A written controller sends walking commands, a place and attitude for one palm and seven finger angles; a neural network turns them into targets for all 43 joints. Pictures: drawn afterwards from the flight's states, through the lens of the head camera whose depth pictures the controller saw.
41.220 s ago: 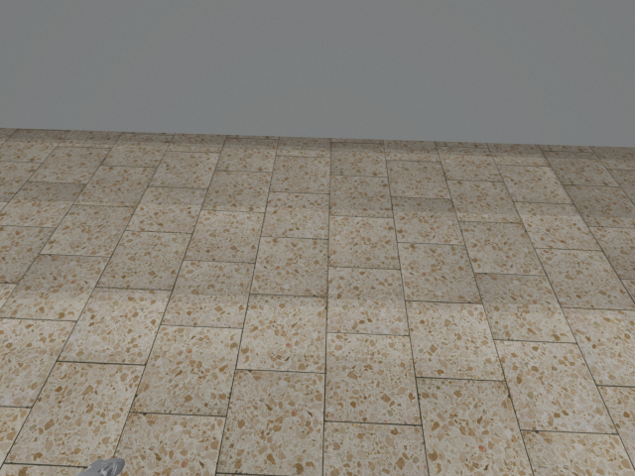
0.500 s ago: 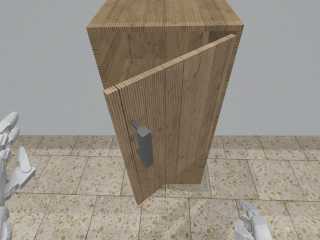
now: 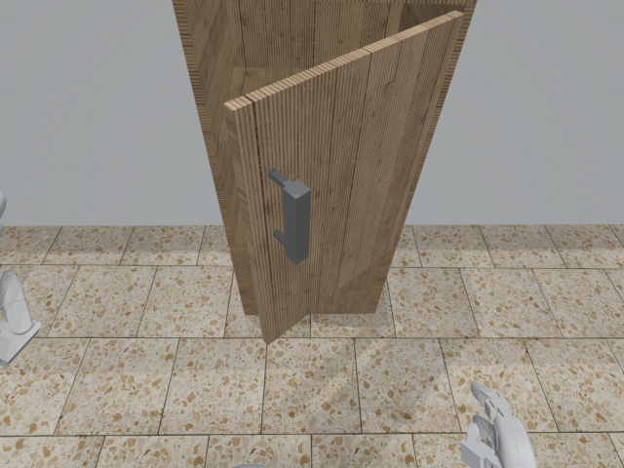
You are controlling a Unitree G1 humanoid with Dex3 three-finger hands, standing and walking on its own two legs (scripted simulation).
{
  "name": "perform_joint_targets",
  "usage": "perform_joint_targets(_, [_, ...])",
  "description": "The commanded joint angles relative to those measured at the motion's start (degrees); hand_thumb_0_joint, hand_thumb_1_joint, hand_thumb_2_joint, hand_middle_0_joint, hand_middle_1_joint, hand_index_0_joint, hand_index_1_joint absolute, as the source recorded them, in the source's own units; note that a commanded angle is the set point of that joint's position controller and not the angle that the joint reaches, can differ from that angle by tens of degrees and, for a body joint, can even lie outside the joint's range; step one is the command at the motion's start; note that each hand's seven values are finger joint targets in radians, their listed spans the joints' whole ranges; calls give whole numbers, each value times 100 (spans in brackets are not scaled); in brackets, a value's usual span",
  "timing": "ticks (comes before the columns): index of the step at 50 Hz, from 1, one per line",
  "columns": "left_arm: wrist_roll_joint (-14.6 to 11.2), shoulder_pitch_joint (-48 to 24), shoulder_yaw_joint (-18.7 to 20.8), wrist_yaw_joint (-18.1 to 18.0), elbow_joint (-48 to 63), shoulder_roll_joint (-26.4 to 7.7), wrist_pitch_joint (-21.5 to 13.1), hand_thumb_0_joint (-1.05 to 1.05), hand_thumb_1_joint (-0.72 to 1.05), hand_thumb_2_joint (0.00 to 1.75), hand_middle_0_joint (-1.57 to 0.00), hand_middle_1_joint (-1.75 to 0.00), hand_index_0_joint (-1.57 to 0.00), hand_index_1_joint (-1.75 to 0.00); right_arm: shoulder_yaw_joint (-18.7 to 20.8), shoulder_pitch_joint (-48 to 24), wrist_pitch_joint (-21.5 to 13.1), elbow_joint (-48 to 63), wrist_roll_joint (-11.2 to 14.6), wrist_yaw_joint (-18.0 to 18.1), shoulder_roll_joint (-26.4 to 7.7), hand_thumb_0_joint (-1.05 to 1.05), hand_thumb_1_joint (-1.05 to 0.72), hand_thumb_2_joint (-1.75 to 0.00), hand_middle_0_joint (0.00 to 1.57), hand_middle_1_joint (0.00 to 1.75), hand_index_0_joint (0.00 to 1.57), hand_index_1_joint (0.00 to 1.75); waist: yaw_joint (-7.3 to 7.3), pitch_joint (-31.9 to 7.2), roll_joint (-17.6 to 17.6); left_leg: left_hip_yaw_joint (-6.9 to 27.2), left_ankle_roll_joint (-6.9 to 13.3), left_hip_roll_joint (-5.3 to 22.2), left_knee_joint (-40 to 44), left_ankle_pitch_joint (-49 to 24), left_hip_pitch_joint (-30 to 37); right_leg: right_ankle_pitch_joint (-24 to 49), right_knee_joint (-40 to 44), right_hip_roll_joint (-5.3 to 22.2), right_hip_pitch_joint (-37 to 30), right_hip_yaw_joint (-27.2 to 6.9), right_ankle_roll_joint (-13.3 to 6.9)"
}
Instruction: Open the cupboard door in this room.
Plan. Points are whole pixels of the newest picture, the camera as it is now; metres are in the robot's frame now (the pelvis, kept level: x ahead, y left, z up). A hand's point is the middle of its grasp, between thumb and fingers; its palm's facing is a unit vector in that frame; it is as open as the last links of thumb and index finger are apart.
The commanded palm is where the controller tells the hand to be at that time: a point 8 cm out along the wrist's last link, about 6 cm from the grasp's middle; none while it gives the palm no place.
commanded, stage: step back with the hand held close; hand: left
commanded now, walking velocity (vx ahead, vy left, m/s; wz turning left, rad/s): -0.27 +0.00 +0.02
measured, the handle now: (287, 216) +0.42 +0.07 +0.08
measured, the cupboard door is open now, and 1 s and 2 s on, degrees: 40 40 40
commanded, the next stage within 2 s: stop stepping back and stand still in 0.44 s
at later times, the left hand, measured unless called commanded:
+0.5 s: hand out of the picture +0.10 +0.28 +0.16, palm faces +0.47 -0.75 -0.47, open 7.4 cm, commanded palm +0.02 +0.32 +0.19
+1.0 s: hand out of the picture +0.03 +0.24 +0.17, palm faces +0.43 -0.80 -0.41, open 7.4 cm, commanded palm -0.03 +0.28 +0.19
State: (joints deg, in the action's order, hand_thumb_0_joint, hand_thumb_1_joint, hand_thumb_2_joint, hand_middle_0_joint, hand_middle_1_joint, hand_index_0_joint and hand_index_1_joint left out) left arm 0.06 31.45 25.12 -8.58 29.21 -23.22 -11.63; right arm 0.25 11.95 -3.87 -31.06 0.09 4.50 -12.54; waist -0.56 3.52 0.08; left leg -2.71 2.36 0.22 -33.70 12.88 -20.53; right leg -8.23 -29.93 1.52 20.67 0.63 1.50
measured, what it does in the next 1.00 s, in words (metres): walks backwards: left foot, then right foot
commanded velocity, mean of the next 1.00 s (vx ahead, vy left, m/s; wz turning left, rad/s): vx -0.10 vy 0.02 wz -0.03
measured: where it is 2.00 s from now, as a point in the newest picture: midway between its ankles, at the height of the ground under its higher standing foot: outside the picture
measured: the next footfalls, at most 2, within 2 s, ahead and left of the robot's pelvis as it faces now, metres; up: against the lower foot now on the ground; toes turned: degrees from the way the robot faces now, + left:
left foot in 0.46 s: +0.02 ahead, +0.11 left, +0.00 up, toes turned +5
right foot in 0.76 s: -0.20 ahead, -0.13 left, +0.00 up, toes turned +0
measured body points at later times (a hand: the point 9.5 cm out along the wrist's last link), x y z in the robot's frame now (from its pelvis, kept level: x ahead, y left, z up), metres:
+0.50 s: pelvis -0.09 +0.00 -0.01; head -0.06 +0.03 +0.44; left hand +0.07 +0.31 +0.19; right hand +0.11 -0.23 -0.08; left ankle -0.02 +0.10 -0.73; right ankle +0.02 -0.13 -0.72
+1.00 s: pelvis -0.17 -0.02 +0.00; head -0.19 -0.01 +0.45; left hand +0.00 +0.28 +0.19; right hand -0.05 -0.28 -0.08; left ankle -0.13 +0.08 -0.73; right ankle -0.24 -0.13 -0.73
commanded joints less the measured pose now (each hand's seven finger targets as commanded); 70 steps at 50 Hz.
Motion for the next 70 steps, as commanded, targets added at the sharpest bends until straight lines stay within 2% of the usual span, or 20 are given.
perform_joint_targets(1, [20, -454, 683, -156, 1148, -986, -440, 0, 90, 90, -20, -30, -20, -30, 289, -407, -429, 829, -12, 86, -794, 0, -90, -90, 20, 30, 20, 30, 59, -465, -47, 625, 145, 407, 922, 2213, -1122, -1390, 515, 226, -688, -706, -193])
perform_joint_targets(9, [59, -302, 944, -201, 1302, -1063, -610, 0, 90, 90, -20, -30, -20, -30, 299, -448, -699, 752, -24, 107, -795, 0, -90, -90, 20, 30, 20, 30, -30, -966, -1128, 1379, 377, 1079, 1977, 2644, -1950, -181, -1298, -410, -1938, -116, 5])
perform_joint_targets(12, [132, -343, 997, -112, 948, -990, -672, 0, 90, 90, -20, -30, -20, -30, 346, -549, -740, 742, -53, 56, -823, 0, -90, -90, 20, 30, 20, 30, -30, -294, -983, 1273, 553, 1236, 1784, 3201, -3001, -570, -1342, -481, -2204, -425, -52])
perform_joint_targets(16, [-84, -394, 750, -111, 1118, -1137, -583, 0, 90, 90, -20, -30, -20, -30, 346, -357, -679, 405, -33, -88, -550, 0, -90, -90, 20, 30, 20, 30, 28, -780, 1257, 140, -305, -195, -1848, 1162, 150, -1115, 1611, 1441, 960, -2579, -1056])
perform_joint_targets(18, [-65, -567, 698, -133, 1276, -1174, -512, 0, 90, 90, -20, -30, -20, -30, 274, -520, -569, 372, -80, -130, -446, 0, -90, -90, 20, 30, 20, 30, 13, -878, 1284, 274, -278, -46, -2310, 1416, 107, 172, 1384, 1567, 706, -2164, -1133])
perform_joint_targets(21, [-100, -516, 693, -151, 1309, -1149, -421, 0, 90, 90, -20, -30, -20, -30, 189, -561, -502, 309, -42, -15, -508, 0, -90, -90, 20, 30, 20, 30, 156, -604, 273, 145, -247, -82, 417, 704, 566, 509, 478, 704, 592, -1141, -465])
perform_joint_targets(23, [-22, -531, 963, -188, 1807, -1253, -612, 0, 90, 90, -20, -30, -20, -30, 321, -663, -630, 508, -84, 56, -817, 0, -90, -90, 20, 30, 20, 30, -20, -966, -2082, 2098, 530, 1876, 2001, 110, -893, -1035, -2019, -474, -568, -191, 69])
perform_joint_targets(24, [-59, -304, 1188, -200, 1651, -1470, -698, 0, 90, 90, -20, -30, -20, -30, 455, -598, -719, 448, -110, 69, -696, 0, -90, -90, 20, 30, 20, 30, 28, -1266, -2087, 2492, 872, 2314, 2564, 1409, -1401, -1895, -3680, -679, -946, -380, 49])
perform_joint_targets(26, [-198, -205, 1070, -163, 1727, -1220, -618, 0, 90, 90, -20, -30, -20, -30, 498, -482, -864, 393, -98, -24, -643, 0, -90, -90, 20, 30, 20, 30, 53, -1126, -947, 2179, 936, 2139, 1988, 334, -496, -2159, -4103, -603, 116, -603, -36])
perform_joint_targets(28, [-258, -51, 746, -184, 1802, -923, -510, 0, 90, 90, -20, -30, -20, -30, 462, -420, -974, 225, -59, -86, -625, 0, -90, -90, 20, 30, 20, 30, 31, -1300, -862, 1440, 715, 1806, 1550, -998, 788, -2047, -3464, -406, 687, -333, 14])
perform_joint_targets(35, [-246, -255, 373, -223, 1377, -874, -125, 0, 90, 90, -20, -30, -20, -30, 180, -457, -845, 342, -109, -15, -611, 0, -90, -90, 20, 30, 20, 30, 83, -759, -1443, 737, -153, 868, 2546, 2033, 384, -2023, 645, -682, -1219, 671, -265])
perform_joint_targets(38, [-312, -217, 820, -154, 1332, -1515, -182, 0, 90, 90, -20, -30, -20, -30, 108, -491, -631, 291, -172, -30, -484, 0, -90, -90, 20, 30, 20, 30, 79, -943, 488, 34, -389, 142, -583, 237, 1081, -1238, 2168, 1082, 166, -1295, -1016])
perform_joint_targets(39, [-307, -374, 1002, -196, 1320, -1664, -246, 0, 90, 90, -20, -30, -20, -30, 46, -565, -629, 222, -261, -47, -488, 0, -90, -90, 20, 30, 20, 30, 56, -1074, 355, 149, -377, 220, -972, 122, 813, -440, 2008, 1492, 159, -1421, -1194])
perform_joint_targets(41, [-354, -197, 609, -114, 753, -1105, -65, 0, 90, 90, -20, -30, -20, -30, 160, -386, -651, 252, 10, 1, -543, 0, -90, -90, 20, 30, 20, 30, 64, -869, 1253, 300, -328, 87, -1341, 243, -114, 415, 1442, 1141, -631, -1202, -990])
perform_joint_targets(46, [-224, -538, 492, -110, 675, -1127, -232, 0, 90, 90, -20, -30, -20, -30, 103, -422, -695, 175, -12, 59, -642, 0, -90, -90, 20, 30, 20, 30, 131, -626, -113, 61, -46, 161, 688, -658, 770, 1187, 612, 733, -776, -651, -471])
perform_joint_targets(51, [-225, -325, 590, -94, 1124, -1221, -413, 0, 90, 90, -20, -30, -20, -30, 128, -354, -781, 273, -61, 67, -737, 0, -90, -90, 20, 30, 20, 30, 84, -874, -1104, 1262, 238, 886, 1349, -825, 931, -692, -227, -144, -586, 79, -155])
perform_joint_targets(55, [-201, -25, 708, -137, 952, -1180, -413, 0, 90, 90, -20, -30, -20, -30, 158, -421, -807, 320, -88, 61, -727, 0, -90, -90, 20, 30, 20, 30, 66, -401, -907, 1179, 130, 800, 2066, 1640, -260, -1341, 374, -163, -1183, 59, -266])
perform_joint_targets(60, [-281, 97, 613, -87, 653, -1057, -427, 0, 90, 90, -20, -30, -20, -30, 242, -274, -695, 214, -46, 6, -654, 0, -90, -90, 20, 30, 20, 30, 161, -411, 451, 324, -216, 102, -203, 176, 641, -1555, 1856, 936, 73, -1483, -810])
perform_joint_targets(63, [-219, -340, 439, -87, 392, -944, -379, 0, 90, 90, -20, -30, -20, -30, 204, -225, -762, 120, -24, 27, -644, 0, -90, -90, 20, 30, 20, 30, 187, -517, 311, 359, -161, 164, 382, -439, 854, 83, 1292, 675, -362, -981, -594])
perform_joint_targets(70, [-133, -822, 294, -44, 700, -994, -410, 0, 90, 90, -20, -30, -20, -30, 95, -483, -881, 225, -66, 122, -643, 0, -90, -90, 20, 30, 20, 30, 71, -486, -565, 972, -19, 582, 1633, 179, 982, -736, 1005, -74, -582, -314, -164])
